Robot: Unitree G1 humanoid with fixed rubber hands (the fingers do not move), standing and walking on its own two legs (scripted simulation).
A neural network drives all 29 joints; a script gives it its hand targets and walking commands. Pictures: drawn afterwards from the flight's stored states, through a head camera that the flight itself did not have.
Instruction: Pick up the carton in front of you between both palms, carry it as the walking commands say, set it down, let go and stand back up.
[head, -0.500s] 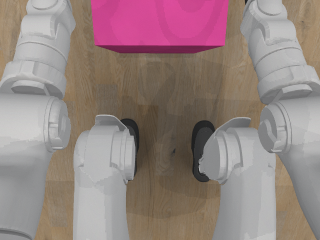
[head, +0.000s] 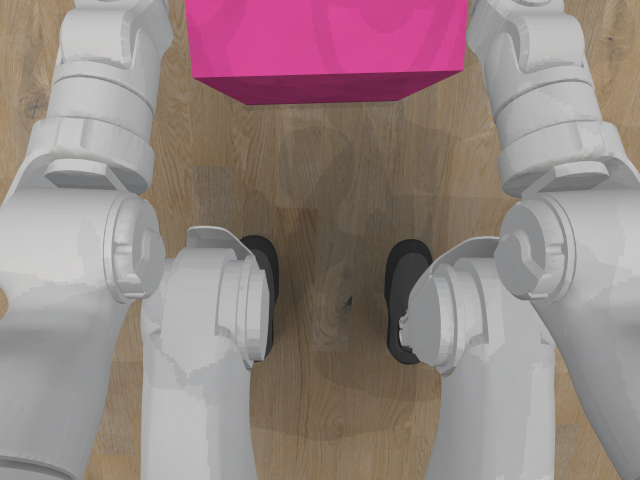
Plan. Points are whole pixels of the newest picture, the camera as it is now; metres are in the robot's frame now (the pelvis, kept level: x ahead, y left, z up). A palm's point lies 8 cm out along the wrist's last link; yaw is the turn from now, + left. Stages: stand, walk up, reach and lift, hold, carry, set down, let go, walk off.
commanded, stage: reach and lift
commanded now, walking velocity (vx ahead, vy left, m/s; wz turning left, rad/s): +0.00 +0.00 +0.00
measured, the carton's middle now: out of the picture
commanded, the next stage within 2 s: none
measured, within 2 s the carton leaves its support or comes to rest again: leaves its support in 0.02 s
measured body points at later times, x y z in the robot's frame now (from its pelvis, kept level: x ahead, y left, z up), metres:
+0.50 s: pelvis -0.01 -0.01 +0.10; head +0.26 +0.02 +0.46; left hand +0.50 +0.20 +0.03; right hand +0.52 -0.10 +0.03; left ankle +0.11 +0.12 -0.32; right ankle +0.12 -0.13 -0.32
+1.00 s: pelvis +0.03 -0.01 +0.22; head +0.22 +0.01 +0.63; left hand +0.47 +0.19 +0.18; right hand +0.49 -0.12 +0.18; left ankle +0.11 +0.12 -0.32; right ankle +0.12 -0.13 -0.32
